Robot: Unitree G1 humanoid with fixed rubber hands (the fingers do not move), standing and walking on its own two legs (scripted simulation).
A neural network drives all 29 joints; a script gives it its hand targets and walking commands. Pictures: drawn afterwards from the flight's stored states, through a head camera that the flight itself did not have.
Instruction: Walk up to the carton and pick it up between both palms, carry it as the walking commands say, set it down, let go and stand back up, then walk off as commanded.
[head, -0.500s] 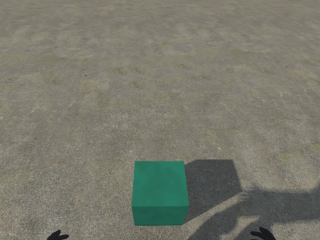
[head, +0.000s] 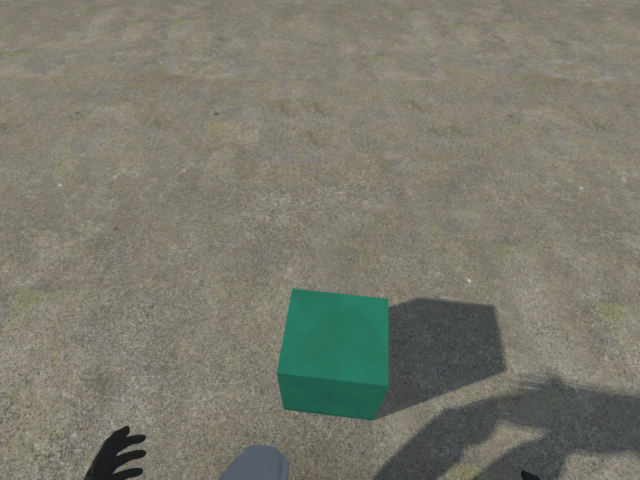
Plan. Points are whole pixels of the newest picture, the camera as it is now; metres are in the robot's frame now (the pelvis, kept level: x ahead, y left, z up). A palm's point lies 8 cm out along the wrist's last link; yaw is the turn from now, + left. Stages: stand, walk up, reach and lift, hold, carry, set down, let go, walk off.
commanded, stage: walk off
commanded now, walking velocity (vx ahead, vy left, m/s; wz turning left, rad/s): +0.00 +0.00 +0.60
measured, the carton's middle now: (333, 356) +0.51 -0.02 -0.61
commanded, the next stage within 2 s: none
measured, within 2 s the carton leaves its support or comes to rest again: neither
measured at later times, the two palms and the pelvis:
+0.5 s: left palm out of the picture +0.03 +0.28 -0.11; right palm out of the picture +0.14 -0.26 -0.12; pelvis -0.02 -0.02 -0.02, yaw +16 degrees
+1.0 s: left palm out of the picture -0.02 +0.27 -0.13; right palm (471, 408) +0.24 -0.20 -0.11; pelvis +0.01 -0.02 -0.02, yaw +33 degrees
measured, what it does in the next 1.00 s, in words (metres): steps on the spot, turning left: left foot, then right foot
